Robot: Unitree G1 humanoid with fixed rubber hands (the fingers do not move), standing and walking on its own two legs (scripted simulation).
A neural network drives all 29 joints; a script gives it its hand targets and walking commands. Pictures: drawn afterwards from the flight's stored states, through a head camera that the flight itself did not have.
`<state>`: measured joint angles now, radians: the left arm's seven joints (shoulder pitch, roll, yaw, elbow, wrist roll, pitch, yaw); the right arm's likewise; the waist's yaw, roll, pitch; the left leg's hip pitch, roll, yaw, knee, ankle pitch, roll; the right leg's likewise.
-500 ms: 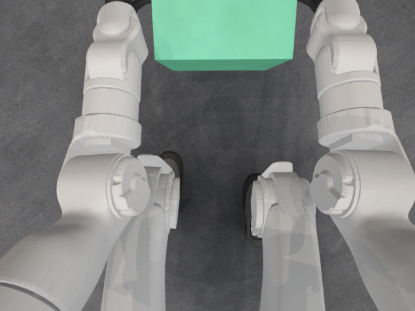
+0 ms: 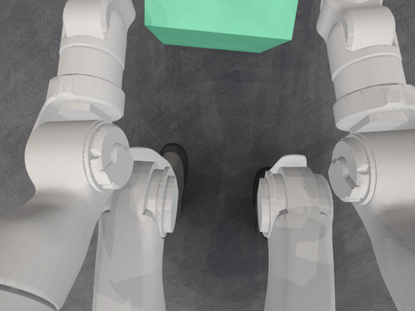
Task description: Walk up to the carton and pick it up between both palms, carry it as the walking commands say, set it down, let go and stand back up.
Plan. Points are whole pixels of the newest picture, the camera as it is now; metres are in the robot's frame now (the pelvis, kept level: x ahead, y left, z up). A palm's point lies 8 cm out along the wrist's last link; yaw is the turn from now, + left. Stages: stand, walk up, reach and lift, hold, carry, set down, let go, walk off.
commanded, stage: set down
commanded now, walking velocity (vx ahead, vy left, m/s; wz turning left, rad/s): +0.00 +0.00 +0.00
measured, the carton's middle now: out of the picture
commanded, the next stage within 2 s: none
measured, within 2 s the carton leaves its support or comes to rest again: rests again in 0.54 s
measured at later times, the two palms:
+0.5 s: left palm out of the picture +0.54 +0.18 -0.17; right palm out of the picture +0.55 -0.12 -0.19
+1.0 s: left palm out of the picture +0.54 +0.19 -0.19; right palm out of the picture +0.55 -0.11 -0.20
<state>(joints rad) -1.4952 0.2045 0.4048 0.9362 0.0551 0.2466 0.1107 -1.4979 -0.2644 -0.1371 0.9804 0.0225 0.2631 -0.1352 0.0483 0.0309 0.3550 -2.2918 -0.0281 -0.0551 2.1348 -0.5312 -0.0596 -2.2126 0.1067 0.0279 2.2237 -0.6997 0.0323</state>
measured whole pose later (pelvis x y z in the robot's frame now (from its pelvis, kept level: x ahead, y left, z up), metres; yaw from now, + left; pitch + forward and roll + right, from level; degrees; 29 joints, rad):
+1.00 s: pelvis -0.01 +0.00 -0.01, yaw +1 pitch +34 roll +1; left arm -1.53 0.29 0.42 1.06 0.03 0.19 0.05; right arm -1.54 -0.22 -0.27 0.98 -0.09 0.21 0.00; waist 0.02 0.05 0.49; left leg -2.24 -0.04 -0.04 2.16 -0.53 -0.05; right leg -2.15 0.10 0.04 2.26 -0.71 0.04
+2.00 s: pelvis -0.01 +0.00 +0.00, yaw +0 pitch +34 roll +1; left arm -1.57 0.31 0.36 1.17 -0.02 0.07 0.08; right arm -1.61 -0.34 -0.14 1.14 0.01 0.12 -0.06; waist 0.03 0.03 0.52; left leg -2.22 -0.03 -0.04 2.16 -0.54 -0.06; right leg -2.14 0.11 0.05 2.26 -0.71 0.05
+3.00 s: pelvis +0.01 +0.01 +0.14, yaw +0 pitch +48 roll +0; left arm -1.33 0.22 0.34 0.84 0.00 0.22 0.15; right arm -1.41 -0.33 -0.24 0.96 0.01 0.22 -0.06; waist 0.04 -0.01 0.06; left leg -2.02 -0.03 -0.04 1.62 -0.44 -0.03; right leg -1.96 0.07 0.05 1.70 -0.57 0.03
